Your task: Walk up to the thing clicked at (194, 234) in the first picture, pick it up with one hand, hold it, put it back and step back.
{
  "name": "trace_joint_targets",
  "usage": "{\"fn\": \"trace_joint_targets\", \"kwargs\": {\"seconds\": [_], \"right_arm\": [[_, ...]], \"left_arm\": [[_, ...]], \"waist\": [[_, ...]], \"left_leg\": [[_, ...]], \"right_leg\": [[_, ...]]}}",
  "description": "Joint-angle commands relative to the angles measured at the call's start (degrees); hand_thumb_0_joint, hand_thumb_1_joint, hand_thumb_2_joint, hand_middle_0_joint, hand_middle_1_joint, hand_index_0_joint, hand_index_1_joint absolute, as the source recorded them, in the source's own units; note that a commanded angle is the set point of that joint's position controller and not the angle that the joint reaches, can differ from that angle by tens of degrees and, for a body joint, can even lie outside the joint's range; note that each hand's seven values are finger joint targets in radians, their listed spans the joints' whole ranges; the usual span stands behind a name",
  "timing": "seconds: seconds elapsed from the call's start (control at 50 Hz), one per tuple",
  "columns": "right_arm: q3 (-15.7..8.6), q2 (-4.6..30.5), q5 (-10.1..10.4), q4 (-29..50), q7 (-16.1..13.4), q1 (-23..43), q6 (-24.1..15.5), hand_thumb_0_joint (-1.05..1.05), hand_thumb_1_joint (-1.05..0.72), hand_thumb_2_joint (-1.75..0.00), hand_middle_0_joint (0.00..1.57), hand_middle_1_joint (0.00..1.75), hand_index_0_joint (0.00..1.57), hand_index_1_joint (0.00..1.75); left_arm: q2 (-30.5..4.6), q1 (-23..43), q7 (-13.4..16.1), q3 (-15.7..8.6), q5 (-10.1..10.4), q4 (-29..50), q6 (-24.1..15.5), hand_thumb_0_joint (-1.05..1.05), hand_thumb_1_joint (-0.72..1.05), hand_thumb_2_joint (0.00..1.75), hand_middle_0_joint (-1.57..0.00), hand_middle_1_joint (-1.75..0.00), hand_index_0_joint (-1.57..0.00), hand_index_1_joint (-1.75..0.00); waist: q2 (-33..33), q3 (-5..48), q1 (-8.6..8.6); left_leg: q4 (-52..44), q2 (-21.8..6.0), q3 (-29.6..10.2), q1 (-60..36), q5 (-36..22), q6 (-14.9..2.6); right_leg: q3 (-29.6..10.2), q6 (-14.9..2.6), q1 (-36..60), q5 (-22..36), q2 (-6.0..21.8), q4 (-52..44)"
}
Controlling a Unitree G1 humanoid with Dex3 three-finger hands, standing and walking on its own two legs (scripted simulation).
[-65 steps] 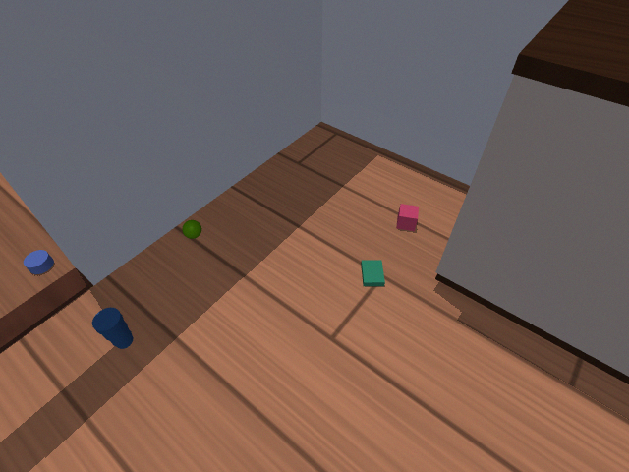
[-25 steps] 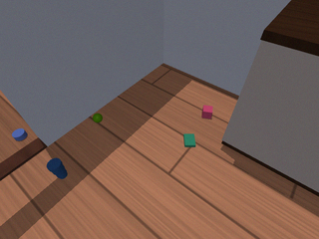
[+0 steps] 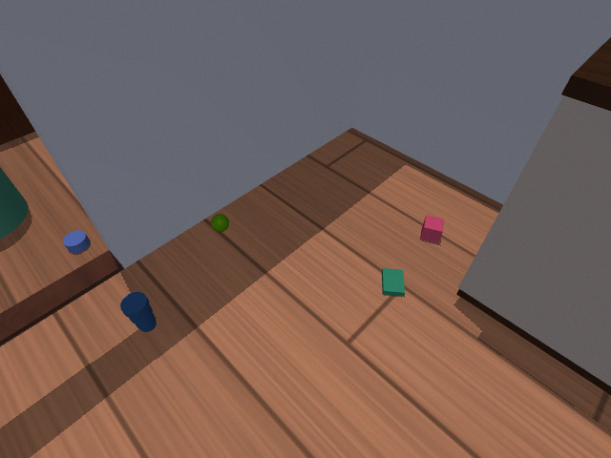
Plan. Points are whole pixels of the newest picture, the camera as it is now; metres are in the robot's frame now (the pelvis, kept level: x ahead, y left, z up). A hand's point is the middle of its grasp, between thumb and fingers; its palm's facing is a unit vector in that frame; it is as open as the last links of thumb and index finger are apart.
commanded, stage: walk up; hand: left
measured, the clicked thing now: (219, 223) +1.15 +0.47 -0.74
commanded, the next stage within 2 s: none
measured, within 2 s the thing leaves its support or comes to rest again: neither
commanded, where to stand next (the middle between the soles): +0.84 +0.16 m, yaw +12 degrees
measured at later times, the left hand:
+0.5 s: hand (91, 390) +0.24 +0.37 -0.14, palm faces +0.08 -0.94 -0.34, open 7.3 cm
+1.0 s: hand (143, 310) +0.38 +0.34 -0.13, palm faces +0.21 -0.90 -0.38, open 7.3 cm
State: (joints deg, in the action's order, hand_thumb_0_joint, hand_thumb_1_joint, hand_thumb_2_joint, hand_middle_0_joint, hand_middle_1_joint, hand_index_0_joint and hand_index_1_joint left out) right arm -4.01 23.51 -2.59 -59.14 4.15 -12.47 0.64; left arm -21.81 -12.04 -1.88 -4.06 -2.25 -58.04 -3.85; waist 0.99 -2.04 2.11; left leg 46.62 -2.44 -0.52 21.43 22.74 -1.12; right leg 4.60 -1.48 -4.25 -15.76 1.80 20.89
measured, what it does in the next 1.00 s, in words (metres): walks ahead: left foot, then right foot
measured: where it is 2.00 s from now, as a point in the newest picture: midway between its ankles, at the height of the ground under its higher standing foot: (288, 306)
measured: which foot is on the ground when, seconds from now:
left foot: up 0.00-0.14, down 0.16-0.68, up 0.70-1.00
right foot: down 0.00-0.20, up 0.22-0.62, down 0.64-1.00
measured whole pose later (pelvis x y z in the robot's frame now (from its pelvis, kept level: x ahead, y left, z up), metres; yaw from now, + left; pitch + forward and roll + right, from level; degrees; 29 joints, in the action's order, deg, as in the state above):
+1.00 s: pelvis +0.42 +0.07 +0.00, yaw +13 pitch -2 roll +0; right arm -4.0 25.0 -0.7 -48.4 3.5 -16.0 -2.2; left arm -21.9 -20.7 -2.9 -3.2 -1.0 -49.1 -4.9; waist 2.6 -5.2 2.9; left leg 45.7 -3.2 -3.0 30.1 10.2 -0.3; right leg 8.2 -2.8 -5.2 -16.4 -0.1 23.6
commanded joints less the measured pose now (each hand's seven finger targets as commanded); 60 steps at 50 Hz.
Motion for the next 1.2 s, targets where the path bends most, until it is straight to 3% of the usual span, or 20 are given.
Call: {"fn": "trace_joint_targets", "kwargs": {"seconds": [0.0,0.1,0.14,0.16,0.18,0.2,0.22,0.28,0.5,0.58,0.62,0.66,0.68,0.78,0.88,1.02,1.1,1.12,1.16,1.18], "right_arm": [[-3.51,10.43,0.50,8.62,1.25,5.67,-2.57,0.00,-0.90,-0.90,0.20,0.30,0.20,0.30],[-4.90,10.18,0.84,7.33,1.68,-2.96,-2.70,0.00,-0.90,-0.90,0.20,0.30,0.20,0.30],[-6.55,13.57,0.86,4.60,0.59,-12.10,-3.05,0.00,-0.90,-0.90,0.20,0.30,0.20,0.30],[-7.64,17.23,0.53,3.71,-0.44,-18.34,-3.41,0.00,-0.90,-0.90,0.20,0.30,0.20,0.30],[-7.73,21.86,0.17,5.65,-1.10,-18.71,-4.16,0.00,-0.90,-0.90,0.20,0.30,0.20,0.30],[-7.80,23.77,2.09,7.92,-0.83,-13.49,-4.31,0.00,-0.90,-0.90,0.20,0.30,0.20,0.30],[-7.60,23.20,2.36,8.82,-1.26,-10.57,-4.15,0.00,-0.90,-0.90,0.20,0.30,0.20,0.30],[-4.68,15.98,2.44,11.33,-1.92,-3.05,-5.47,0.00,-0.90,-0.90,0.20,0.30,0.20,0.30],[-4.09,14.89,2.46,13.34,-2.17,-10.20,-7.17,0.00,-0.90,-0.90,0.20,0.30,0.20,0.30],[-3.78,13.97,2.38,15.03,-2.98,-9.51,-6.62,0.00,-0.90,-0.90,0.20,0.30,0.20,0.30],[-2.52,10.68,2.60,16.01,-3.08,-10.07,-6.39,0.00,-0.90,-0.90,0.20,0.30,0.20,0.30],[-1.40,8.53,3.24,16.71,-3.26,-13.53,-5.94,0.00,-0.90,-0.90,0.20,0.30,0.20,0.30],[-2.35,13.32,2.38,15.37,-3.93,-11.84,-5.55,0.00,-0.90,-0.90,0.20,0.30,0.20,0.30],[-2.22,10.25,2.83,11.63,-1.99,-13.25,-4.60,0.00,-0.90,-0.90,0.20,0.30,0.20,0.30],[-2.64,9.86,2.09,13.95,-1.00,-7.20,-4.00,0.00,-0.90,-0.90,0.20,0.30,0.20,0.30],[-2.00,8.35,1.81,17.24,-0.54,1.79,-5.05,0.00,-0.90,-0.90,0.20,0.30,0.20,0.30],[-3.00,9.88,1.10,15.55,-1.14,-4.86,-5.37,0.00,-0.90,-0.90,0.20,0.30,0.20,0.30],[-4.04,12.55,0.44,13.99,-1.64,-11.56,-5.77,0.00,-0.90,-0.90,0.20,0.30,0.20,0.30],[-5.89,19.41,0.55,15.34,-2.85,-16.27,-6.03,0.00,-0.90,-0.90,0.20,0.30,0.20,0.30],[-6.59,18.99,2.27,15.33,-2.97,-14.16,-5.81,0.00,-0.90,-0.90,0.20,0.30,0.20,0.30]], "left_arm": [[-18.48,4.03,0.27,-4.68,-0.07,7.20,-1.78,0.00,0.90,0.90,-0.20,-0.30,-0.20,-0.30],[-18.21,6.12,-0.51,-4.35,0.25,8.82,-1.19,0.00,0.90,0.90,-0.20,-0.30,-0.20,-0.30],[-15.00,3.08,-0.58,-3.22,-0.41,9.05,-0.52,0.00,0.90,0.90,-0.20,-0.30,-0.20,-0.30],[-11.15,-0.59,-0.81,-2.10,-0.05,8.96,-0.14,0.00,0.90,0.90,-0.20,-0.30,-0.20,-0.30],[-8.23,-1.15,-0.73,-1.07,1.08,10.65,-0.23,0.00,0.90,0.90,-0.20,-0.30,-0.20,-0.30],[-14.36,1.77,-0.25,-2.12,1.02,11.25,-0.09,0.00,0.90,0.90,-0.20,-0.30,-0.20,-0.30],[-16.61,4.01,-0.01,-1.94,1.07,11.01,-0.20,0.00,0.90,0.90,-0.20,-0.30,-0.20,-0.30],[-16.58,-4.47,-0.81,-2.20,2.80,6.26,0.53,0.00,0.90,0.90,-0.20,-0.30,-0.20,-0.30],[-12.10,6.88,-2.94,-2.87,1.26,12.38,0.16,0.00,0.90,0.90,-0.20,-0.30,-0.20,-0.30],[-10.91,2.02,-2.44,-3.40,1.57,11.05,-0.70,0.00,0.90,0.90,-0.20,-0.30,-0.20,-0.30],[-14.16,-9.88,-1.34,-4.97,1.25,7.91,-1.47,0.00,0.90,0.90,-0.20,-0.30,-0.20,-0.30],[-21.13,-14.47,-0.52,-6.23,1.35,8.67,-2.07,0.00,0.90,0.90,-0.20,-0.30,-0.20,-0.30],[-21.88,-9.42,-0.47,-6.22,1.94,10.19,-1.84,0.00,0.90,0.90,-0.20,-0.30,-0.20,-0.30],[-14.65,-3.42,-0.23,-3.65,2.24,11.47,-2.33,0.00,0.90,0.90,-0.20,-0.30,-0.20,-0.30],[-14.94,-6.15,-0.24,-3.78,1.66,13.75,-2.90,0.00,0.90,0.90,-0.20,-0.30,-0.20,-0.30],[-15.48,-10.52,-0.02,-3.96,1.45,14.34,-1.89,0.00,0.90,0.90,-0.20,-0.30,-0.20,-0.30],[-16.01,-10.09,0.50,-3.24,1.86,15.33,-1.06,0.00,0.90,0.90,-0.20,-0.30,-0.20,-0.30],[-13.64,-11.84,0.62,-2.17,2.23,15.74,-0.81,0.00,0.90,0.90,-0.20,-0.30,-0.20,-0.30],[-11.11,-16.41,1.12,-1.78,3.59,15.50,-0.10,0.00,0.90,0.90,-0.20,-0.30,-0.20,-0.30],[-15.50,-13.41,1.86,-2.27,2.76,14.45,0.45,0.00,0.90,0.90,-0.20,-0.30,-0.20,-0.30]], "waist": [[-8.82,-4.18,0.02],[-7.91,-2.17,-4.75],[3.07,3.39,-8.99],[14.81,4.60,-11.64],[24.68,3.34,-10.56],[16.28,2.74,-9.22],[10.67,-0.99,-7.86],[6.26,-2.00,-1.62],[4.97,-5.73,-4.62],[4.06,0.45,-1.83],[-5.06,7.60,3.94],[-17.58,7.65,4.20],[-13.95,5.24,3.03],[-10.06,-4.38,-2.04],[-8.33,-4.05,-0.88],[-6.39,-0.44,1.88],[-1.94,2.05,-2.72],[4.16,6.56,-5.54],[14.36,12.41,-6.86],[9.39,10.32,-6.80]], "left_leg": [[-2.88,-5.63,-2.53,10.52,-1.69,1.44],[-11.58,-1.46,6.53,-11.99,-15.57,1.26],[-10.81,1.61,6.40,-26.10,-7.98,-0.48],[-18.53,-2.34,-4.21,-31.44,5.52,-4.09],[-32.56,-15.43,-34.77,-29.36,18.60,-8.92],[-38.80,-20.42,-46.77,-23.52,20.06,-13.99],[-39.78,-21.65,-46.58,-17.56,20.97,-15.13],[-33.61,-10.93,-19.13,-12.08,6.22,-8.75],[-33.27,-10.69,-10.58,-12.27,-11.51,-10.99],[-21.56,-9.40,-6.20,-12.81,-30.63,-8.04],[-0.50,-3.62,-1.82,-6.34,-30.11,-5.37],[20.10,7.45,-0.32,14.95,5.78,-2.15],[25.10,3.35,-3.65,15.97,6.88,-2.59],[15.71,0.07,-4.79,6.21,-7.62,-1.74],[5.03,-0.58,-3.20,11.11,-10.90,1.32],[-12.94,-0.99,2.23,5.18,-16.07,-0.13],[-18.06,1.83,4.48,-10.87,-14.28,-2.95],[-19.63,1.22,2.03,-21.35,-11.11,-5.37],[-26.73,-21.79,-38.77,-37.15,-8.83,-15.80],[-27.14,-24.54,-40.30,-33.50,-8.16,-19.04]], "right_leg": [[-12.33,-10.62,1.38,-13.11,17.08,-12.40],[-0.16,-6.45,-14.46,-13.49,11.11,-2.16],[2.56,-5.28,-20.99,-5.39,8.54,17.88],[4.58,-3.24,-28.25,-7.08,4.09,37.31],[0.99,-1.25,-38.55,-19.66,-3.14,49.05],[-5.86,-2.20,-35.22,-18.28,-0.24,51.08],[-8.27,-2.16,-35.46,-15.54,2.38,51.71],[-8.00,-1.46,-28.92,-3.24,6.62,43.31],[-3.96,0.47,-25.22,7.97,4.93,16.51],[-1.33,-1.06,-11.37,8.24,1.39,11.00],[-1.74,-2.86,6.70,5.88,0.87,7.31],[-39.19,-8.71,15.13,-11.73,23.11,-7.19],[-44.55,-14.08,9.72,-16.84,26.27,-7.71],[-12.52,-6.01,-10.51,0.19,10.83,-8.44],[-8.34,-9.31,-5.05,6.82,12.57,-9.28],[-4.26,-7.68,2.37,24.18,12.45,-0.23],[-2.93,-7.09,-4.40,26.00,11.06,12.46],[-0.01,-5.43,-9.11,24.46,7.08,25.25],[-1.76,-1.05,-32.32,-15.87,-5.78,46.84],[-8.07,-2.32,-33.55,-17.44,-0.17,51.52]]}}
